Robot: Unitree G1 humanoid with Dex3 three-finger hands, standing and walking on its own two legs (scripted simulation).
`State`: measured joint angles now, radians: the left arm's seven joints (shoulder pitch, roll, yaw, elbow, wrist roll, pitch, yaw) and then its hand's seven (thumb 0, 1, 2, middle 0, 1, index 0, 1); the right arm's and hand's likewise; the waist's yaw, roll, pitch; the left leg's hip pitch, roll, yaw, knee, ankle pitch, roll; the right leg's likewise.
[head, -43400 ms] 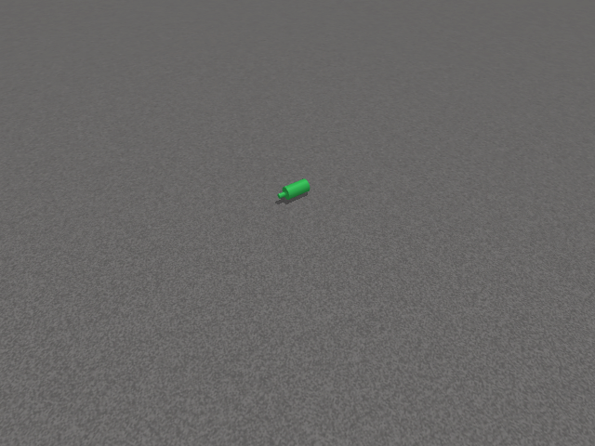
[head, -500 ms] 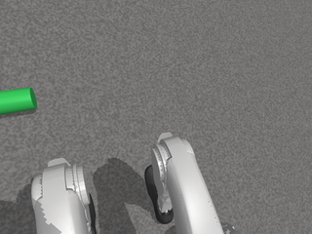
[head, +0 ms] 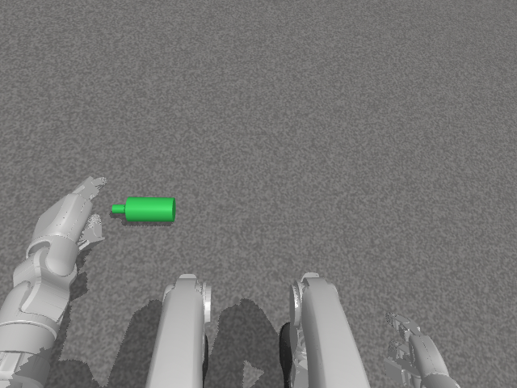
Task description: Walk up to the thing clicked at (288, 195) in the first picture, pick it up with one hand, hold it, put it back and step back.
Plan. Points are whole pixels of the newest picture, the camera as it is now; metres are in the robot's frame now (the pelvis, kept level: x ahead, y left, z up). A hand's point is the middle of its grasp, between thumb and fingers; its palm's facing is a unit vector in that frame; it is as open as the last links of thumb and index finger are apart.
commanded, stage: home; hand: left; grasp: from above
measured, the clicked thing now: (144, 209) +0.53 +0.28 -0.45
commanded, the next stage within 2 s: none
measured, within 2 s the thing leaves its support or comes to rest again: neither
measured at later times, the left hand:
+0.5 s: hand (80, 286) +0.26 +0.19 +0.10, palm faces +0.08 -0.96 -0.27, open 7.4 cm
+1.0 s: hand (33, 341) +0.22 +0.18 +0.18, palm faces +0.13 -0.97 -0.19, open 7.4 cm
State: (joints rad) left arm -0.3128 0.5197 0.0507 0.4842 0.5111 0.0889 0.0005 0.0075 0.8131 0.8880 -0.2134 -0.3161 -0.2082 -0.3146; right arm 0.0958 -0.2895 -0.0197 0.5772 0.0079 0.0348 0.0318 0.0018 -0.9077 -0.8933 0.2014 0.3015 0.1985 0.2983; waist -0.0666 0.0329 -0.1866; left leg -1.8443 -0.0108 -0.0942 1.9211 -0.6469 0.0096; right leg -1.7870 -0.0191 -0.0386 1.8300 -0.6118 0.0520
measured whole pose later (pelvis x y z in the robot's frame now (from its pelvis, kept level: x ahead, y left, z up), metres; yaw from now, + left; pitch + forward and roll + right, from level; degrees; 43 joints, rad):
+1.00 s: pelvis +0.07 -0.01 +0.23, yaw +5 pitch +10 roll -2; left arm 0.49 0.21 0.04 -0.12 -0.05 0.46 0.01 0.01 0.90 0.90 -0.20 -0.30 -0.20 -0.30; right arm 0.26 -0.22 0.04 0.52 0.01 -0.24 -0.19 0.01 -0.90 -0.89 0.20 0.30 0.20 0.30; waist -0.03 0.04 -0.15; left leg -0.70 0.02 -0.07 1.01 -0.48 -0.01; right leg -0.66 -0.01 -0.05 0.94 -0.45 0.02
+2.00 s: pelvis +0.08 -0.01 +0.23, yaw +4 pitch +10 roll -2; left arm 0.49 0.22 0.03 -0.13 -0.05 0.46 0.01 0.01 0.90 0.90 -0.20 -0.30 -0.20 -0.30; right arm 0.28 -0.22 0.03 0.55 0.01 -0.25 -0.19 0.01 -0.90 -0.89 0.20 0.30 0.20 0.30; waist -0.03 0.05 -0.15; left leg -0.69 0.02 -0.07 1.01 -0.49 -0.02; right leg -0.66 -0.01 -0.04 0.94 -0.46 0.02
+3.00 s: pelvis +0.07 -0.01 +0.24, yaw +4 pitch +3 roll +0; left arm 0.24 0.28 0.01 0.40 0.05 0.14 0.03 0.01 0.90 0.90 -0.20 -0.30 -0.20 -0.30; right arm 0.18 -0.27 0.01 0.76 -0.08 -0.08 -0.04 0.01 -0.90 -0.89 0.21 0.30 0.20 0.30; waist 0.02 -0.01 0.00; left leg -0.50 -0.01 -0.03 0.89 -0.44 0.00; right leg -0.50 -0.04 0.00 0.88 -0.43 0.02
